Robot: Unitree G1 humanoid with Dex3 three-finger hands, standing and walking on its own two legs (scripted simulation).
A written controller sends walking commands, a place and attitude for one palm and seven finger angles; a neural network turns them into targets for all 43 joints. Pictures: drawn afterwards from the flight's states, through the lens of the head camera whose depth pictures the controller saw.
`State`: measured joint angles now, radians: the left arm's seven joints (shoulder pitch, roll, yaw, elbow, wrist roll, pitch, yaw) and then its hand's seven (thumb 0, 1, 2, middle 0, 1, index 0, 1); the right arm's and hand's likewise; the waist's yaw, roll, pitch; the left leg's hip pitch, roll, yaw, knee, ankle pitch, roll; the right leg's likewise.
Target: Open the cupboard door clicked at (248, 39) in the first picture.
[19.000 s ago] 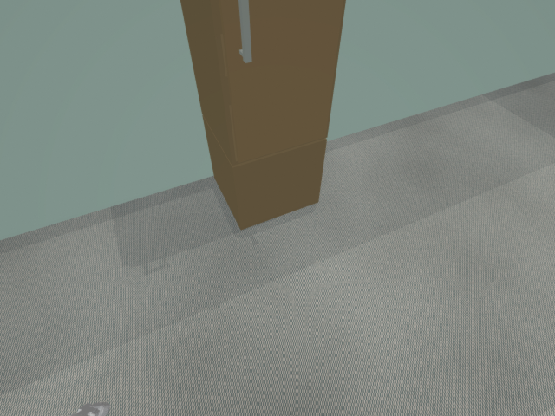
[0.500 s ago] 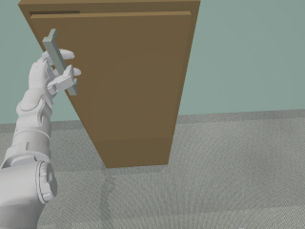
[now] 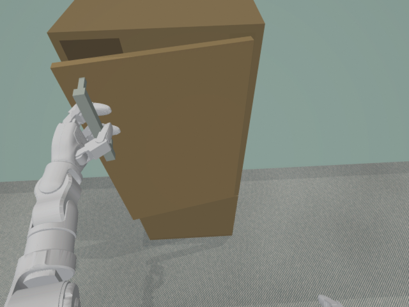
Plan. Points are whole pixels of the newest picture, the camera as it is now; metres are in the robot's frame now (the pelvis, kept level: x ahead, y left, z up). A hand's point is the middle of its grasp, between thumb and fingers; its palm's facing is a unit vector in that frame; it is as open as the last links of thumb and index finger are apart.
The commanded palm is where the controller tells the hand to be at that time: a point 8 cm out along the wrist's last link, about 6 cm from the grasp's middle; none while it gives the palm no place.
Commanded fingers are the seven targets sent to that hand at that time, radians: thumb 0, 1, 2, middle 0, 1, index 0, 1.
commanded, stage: pull the door open along its arc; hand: left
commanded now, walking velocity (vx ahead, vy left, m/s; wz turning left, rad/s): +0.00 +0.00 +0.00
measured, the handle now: (97, 122) +0.44 +0.23 +0.14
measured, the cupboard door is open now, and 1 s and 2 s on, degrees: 11 44 47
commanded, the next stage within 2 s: open thumb and fingers to let go in 0.58 s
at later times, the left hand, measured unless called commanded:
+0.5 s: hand (151, 200) +0.26 +0.09 +0.14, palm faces +0.40 -0.92 +0.02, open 6.1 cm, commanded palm +0.18 +0.14 +0.14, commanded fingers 0.00 0.90 0.90 -0.40 -1.35 -0.40 -1.35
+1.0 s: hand (163, 200) +0.26 +0.07 +0.15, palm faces +0.43 -0.90 -0.01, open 8.3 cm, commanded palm +0.20 +0.10 +0.14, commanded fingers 0.00 -0.29 0.39 -0.31 -1.22 -0.31 -1.22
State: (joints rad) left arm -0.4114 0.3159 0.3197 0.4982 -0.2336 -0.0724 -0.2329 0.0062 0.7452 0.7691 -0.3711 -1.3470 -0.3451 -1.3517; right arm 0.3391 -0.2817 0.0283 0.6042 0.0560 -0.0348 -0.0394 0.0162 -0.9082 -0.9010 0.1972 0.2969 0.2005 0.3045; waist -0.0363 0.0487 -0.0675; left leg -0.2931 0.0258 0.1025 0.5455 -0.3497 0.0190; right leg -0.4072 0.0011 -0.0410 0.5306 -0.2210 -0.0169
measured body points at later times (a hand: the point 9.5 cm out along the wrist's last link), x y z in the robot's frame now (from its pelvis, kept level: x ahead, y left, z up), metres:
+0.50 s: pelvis +0.00 -0.03 +0.01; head -0.02 -0.06 +0.45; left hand +0.23 +0.14 +0.15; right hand +0.24 -0.19 -0.06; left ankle -0.05 +0.10 -0.73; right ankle +0.03 -0.11 -0.73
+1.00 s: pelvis -0.02 -0.03 +0.01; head -0.05 -0.06 +0.45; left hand +0.23 +0.12 +0.15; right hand +0.19 -0.21 -0.09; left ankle -0.05 +0.10 -0.73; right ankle +0.03 -0.11 -0.73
